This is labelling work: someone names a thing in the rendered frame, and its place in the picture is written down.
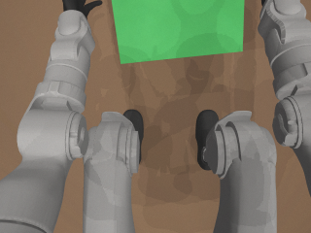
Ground robot right upper arm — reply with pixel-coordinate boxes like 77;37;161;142
272;93;311;197

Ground robot left upper arm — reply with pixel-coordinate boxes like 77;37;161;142
0;109;89;233

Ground carton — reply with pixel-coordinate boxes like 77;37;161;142
112;0;245;64

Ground robot right foot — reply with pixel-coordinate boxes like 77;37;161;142
195;110;219;171

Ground robot left thigh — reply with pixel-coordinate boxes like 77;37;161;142
83;121;140;233

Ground left robot hand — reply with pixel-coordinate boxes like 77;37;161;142
62;0;103;19

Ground robot right forearm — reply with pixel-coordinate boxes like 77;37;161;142
258;0;311;101

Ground robot left forearm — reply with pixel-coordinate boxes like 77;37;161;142
17;10;95;154

